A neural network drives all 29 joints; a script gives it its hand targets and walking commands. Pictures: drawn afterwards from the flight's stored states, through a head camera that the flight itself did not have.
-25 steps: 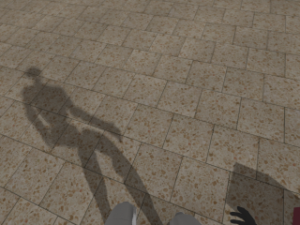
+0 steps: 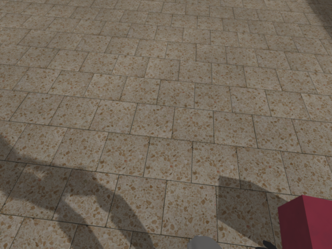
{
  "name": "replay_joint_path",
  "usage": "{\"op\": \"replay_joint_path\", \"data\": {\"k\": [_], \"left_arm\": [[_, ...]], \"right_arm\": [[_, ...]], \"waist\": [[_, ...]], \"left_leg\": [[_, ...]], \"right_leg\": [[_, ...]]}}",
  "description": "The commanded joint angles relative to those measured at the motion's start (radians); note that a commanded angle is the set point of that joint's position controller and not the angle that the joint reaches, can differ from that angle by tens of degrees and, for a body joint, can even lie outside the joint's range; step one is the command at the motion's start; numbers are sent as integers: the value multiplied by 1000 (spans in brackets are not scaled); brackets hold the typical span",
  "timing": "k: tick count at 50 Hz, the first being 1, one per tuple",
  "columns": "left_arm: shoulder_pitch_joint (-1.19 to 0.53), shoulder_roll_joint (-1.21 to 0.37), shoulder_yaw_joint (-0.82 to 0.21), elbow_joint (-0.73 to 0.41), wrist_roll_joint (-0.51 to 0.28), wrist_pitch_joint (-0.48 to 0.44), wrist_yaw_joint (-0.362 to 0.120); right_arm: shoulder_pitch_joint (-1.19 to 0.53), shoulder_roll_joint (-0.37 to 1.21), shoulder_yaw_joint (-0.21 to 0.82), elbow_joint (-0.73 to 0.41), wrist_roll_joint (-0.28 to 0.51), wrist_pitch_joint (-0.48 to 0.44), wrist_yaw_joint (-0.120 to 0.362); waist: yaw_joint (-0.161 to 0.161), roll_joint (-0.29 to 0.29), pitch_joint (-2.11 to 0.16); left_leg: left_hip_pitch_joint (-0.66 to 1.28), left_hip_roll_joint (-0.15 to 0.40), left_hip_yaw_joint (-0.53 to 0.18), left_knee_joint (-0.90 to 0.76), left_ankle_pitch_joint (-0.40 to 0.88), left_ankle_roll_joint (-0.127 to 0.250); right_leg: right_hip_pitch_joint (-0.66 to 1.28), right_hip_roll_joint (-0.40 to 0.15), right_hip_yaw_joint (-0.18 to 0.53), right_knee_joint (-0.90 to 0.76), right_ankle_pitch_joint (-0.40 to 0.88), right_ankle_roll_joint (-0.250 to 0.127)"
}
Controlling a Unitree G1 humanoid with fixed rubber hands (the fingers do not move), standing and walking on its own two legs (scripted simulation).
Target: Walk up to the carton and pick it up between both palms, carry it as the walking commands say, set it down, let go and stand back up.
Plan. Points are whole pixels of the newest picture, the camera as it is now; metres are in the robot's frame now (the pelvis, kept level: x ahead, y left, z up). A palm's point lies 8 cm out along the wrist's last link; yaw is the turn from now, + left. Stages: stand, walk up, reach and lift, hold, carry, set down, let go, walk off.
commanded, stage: walk up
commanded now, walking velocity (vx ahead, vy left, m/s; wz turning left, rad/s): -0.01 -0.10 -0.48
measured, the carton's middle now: (314, 233) +0.28 -0.71 -0.62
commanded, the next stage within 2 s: none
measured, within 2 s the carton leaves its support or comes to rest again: neither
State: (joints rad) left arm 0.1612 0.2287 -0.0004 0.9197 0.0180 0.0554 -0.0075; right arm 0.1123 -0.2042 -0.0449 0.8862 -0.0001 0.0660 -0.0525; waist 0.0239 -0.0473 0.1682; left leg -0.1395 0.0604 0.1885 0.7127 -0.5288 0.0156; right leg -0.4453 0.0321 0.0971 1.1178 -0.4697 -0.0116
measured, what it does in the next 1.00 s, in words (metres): steps on the spot, turning right: right foot, then left foot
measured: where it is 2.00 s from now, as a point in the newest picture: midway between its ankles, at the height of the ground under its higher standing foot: outside the picture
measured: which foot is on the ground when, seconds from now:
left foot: down 0.00-0.12, up 0.14-0.40, down 0.42-0.72, up 0.74-1.00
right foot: up 0.00-0.10, down 0.12-0.44, up 0.46-0.68, down 0.70-1.00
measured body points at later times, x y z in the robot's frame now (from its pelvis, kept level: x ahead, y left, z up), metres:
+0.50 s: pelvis +0.00 -0.02 +0.01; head +0.07 -0.01 +0.45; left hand +0.11 +0.22 -0.15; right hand +0.10 -0.28 -0.12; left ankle +0.01 +0.11 -0.71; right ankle +0.00 -0.15 -0.69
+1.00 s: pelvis -0.03 -0.06 +0.01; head +0.03 -0.10 +0.46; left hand +0.13 +0.16 -0.12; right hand -0.01 -0.32 -0.14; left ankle +0.01 +0.11 -0.66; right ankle -0.03 -0.14 -0.71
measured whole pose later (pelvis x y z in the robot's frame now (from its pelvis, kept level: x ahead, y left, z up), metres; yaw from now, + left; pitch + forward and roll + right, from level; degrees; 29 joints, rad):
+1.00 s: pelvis -0.03 -0.06 +0.01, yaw -21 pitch +2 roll +3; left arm 0.13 0.23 0.00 0.97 0.02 0.03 0.00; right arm 0.12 -0.22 -0.03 0.86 0.00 0.06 -0.02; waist 0.01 0.00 0.14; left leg -0.45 0.00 -0.03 0.99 -0.53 -0.05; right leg -0.40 0.04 0.07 0.69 -0.31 -0.06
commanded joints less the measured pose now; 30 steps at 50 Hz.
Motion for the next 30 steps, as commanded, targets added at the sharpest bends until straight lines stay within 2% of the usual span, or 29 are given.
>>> {"op": "replay_joint_path", "data": {"k": [1, 2, 3, 4, 5, 6, 8, 9, 10, 11, 12, 13, 14, 15, 16, 17, 18, 19, 20, 21, 22, 23, 24, 25, 26, 27, 28, 29, 30], "left_arm": [[-36, 117, 55, -70, -12, 1, -18], [19, 135, 56, -51, -6, -17, -13], [120, 169, 73, -13, -4, -37, -6], [206, 267, 89, -1, 10, -52, 5], [228, 322, 97, 5, -8, -52, 9], [213, 291, 91, 4, -10, -59, 19], [155, 221, 74, -18, 2, -49, 36], [101, 208, 74, -31, 1, -45, 47], [73, 206, 79, -30, -6, -43, 51], [77, 196, 76, -28, -10, -39, 49], [96, 202, 74, -16, -3, -40, 48], [78, 200, 76, 12, -5, -38, 49], [68, 206, 71, 18, -11, -42, 46], [105, 203, 70, 22, -3, -48, 49], [69, 201, 68, 19, -15, -46, 47], [23, 196, 64, 8, -14, -43, 44], [2, 193, 66, -10, -20, -38, 42], [-29, 131, 56, -64, -24, -39, 39], [-88, 108, 50, -84, -3, -31, 39], [-67, 117, 52, -74, 7, -21, 39], [-43, 113, 57, -57, 8, -19, 32], [-11, 107, 58, -47, 2, -13, 18], [36, 104, 51, -33, 11, -2, 1], [60, 132, 55, -24, 22, 8, -5], [48, 123, 51, -24, 18, 8, -2], [57, 120, 47, -9, 15, 9, -1], [15, 115, 41, -35, 8, 5, -3], [19, 111, 39, -8, 9, -2, -4], [18, 108, 42, -22, 3, -4, -5]], "right_arm": [[79, -253, -65, -30, -17, -28, 15], [100, -252, -63, -29, -22, -25, 18], [67, -242, -59, -42, -28, -25, 29], [65, -157, -34, -84, -18, -21, 37], [21, -106, -13, -118, -8, -21, 38], [-31, -98, -14, -126, -13, -17, 40], [-78, -79, -9, -141, -16, -19, 46], [-110, -74, -6, -162, -5, -24, 55], [-58, -75, -8, -143, 4, -29, 57], [-62, -81, -9, -143, 4, -35, 55], [-46, -73, -13, -134, 13, -41, 45], [-16, -69, -9, -108, 11, -46, 33], [10, -72, 1, -113, 12, -53, 34], [-10, -60, 1, -110, 7, -48, 39], [45, -46, 15, -104, 7, -55, 34], [79, -56, 10, -85, -4, -55, 34], [166, -111, 5, -66, -9, -58, 29], [224, -214, -15, -60, -18, -54, 17], [239, -251, -18, -49, -17, -51, 13], [171, -243, -12, -68, -18, -49, 13], [124, -220, -8, -91, -20, -44, 10], [43, -206, -4, -92, -17, -41, 18], [-16, -187, -6, -109, -13, -39, 21], [-32, -197, -5, -116, -13, -37, 16], [-38, -216, -15, -115, -13, -37, 16], [-88, -215, -6, -119, -20, -30, 21], [-54, -209, -7, -128, -25, -26, 21], [-56, -208, -11, -111, -29, -28, 20], [-35, -229, -23, -117, -33, -24, 26]], "waist": [[-24, 288, -127], [-2, 264, -177], [39, 129, -306], [80, -154, -378], [70, -316, -420], [67, -263, -389], [39, -176, -298], [31, -185, -286], [23, -230, -292], [28, -218, -325], [29, -239, -362], [17, -227, -377], [4, -235, -390], [19, -201, -424], [-20, -158, -425], [-50, -126, -411], [-93, -11, -407], [-127, 274, -413], [-124, 337, -372], [-95, 260, -328], [-67, 213, -277], [-38, 231, -232], [-25, 304, -211], [-9, 269, -184], [-17, 290, -146], [-1, 299, -179], [-8, 292, -134], [-3, 250, -147], [2, 292, -134]], "left_leg": [[74, 293, -173, -195, 1037, 69], [85, 267, -141, -50, 1127, 54], [15, 204, -60, 158, 968, 18], [-305, 50, -35, 467, 248, -53], [-442, -40, -118, 575, -167, -84], [-443, -11, -184, 585, -171, -79], [-431, -29, -203, 513, -98, -79], [-393, -44, -227, 400, -106, -72], [-397, -44, -207, 350, -107, -72], [-383, -58, -204, 295, -112, -77], [-359, -81, -199, 220, -95, -75], [-287, -67, -195, 139, -82, -73], [-252, -95, -182, 74, -31, -64], [-218, -105, -168, 43, -1, -65], [-134, -104, -168, -99, 107, -60], [-57, -98, -156, -179, 230, -54], [114, 6, -251, -253, 502, -30], [290, 268, -512, -301, 775, 59], [303, 415, -592, -312, 982, 168], [203, 440, -552, -318, 896, 198], [100, 411, -486, -341, 784, 170], [-11, 351, -375, -393, 586, 129], [-11, 297, -296, -405, 512, 124], [-35, 262, -253, -398, 465, 107], [-28, 306, -291, -399, 410, 128], [-33, 258, -225, -349, 390, 84], [-59, 233, -220, -329, 458, 64], [-50, 240, -232, -312, 502, 67], [-87, 264, -239, -288, 515, 76]], "right_leg": [[64, -20, -140, -416, 7, 38], [138, -12, -150, -490, 37, 16], [357, -55, -82, -597, 379, -20], [561, -299, 266, -590, 975, -136], [569, -387, 501, -628, 1357, -217], [493, -412, 498, -680, 1231, -237], [390, -325, 445, -706, 1011, -206], [376, -285, 413, -702, 998, -208], [413, -267, 327, -675, 1066, -205], [456, -234, 281, -642, 1106, -191], [474, -224, 287, -613, 1203, -184], [474, -213, 228, -581, 1268, -175], [458, -198, 213, -561, 1342, -164], [468, -213, 250, -588, 1222, -164], [394, -175, 212, -561, 1117, -155], [314, -177, 200, -554, 984, -128], [129, -132, 168, -467, 784, -88], [-155, -6, 59, -239, 426, -28], [-289, 28, -25, -90, -141, 4], [-275, -10, -7, 28, -147, 15], [-227, -24, 4, 60, -117, 21], [-164, -27, -1, 87, -45, 32], [-124, -29, -50, 56, 13, 40], [-99, -23, -81, 83, 42, 37], [-123, -40, -95, 43, 24, 50], [-49, -50, -108, -66, 12, 48], [-45, -34, -104, -178, -10, 40], [16, -38, -109, -256, -18, 29], [77, -50, -125, -350, -17, 36]]}}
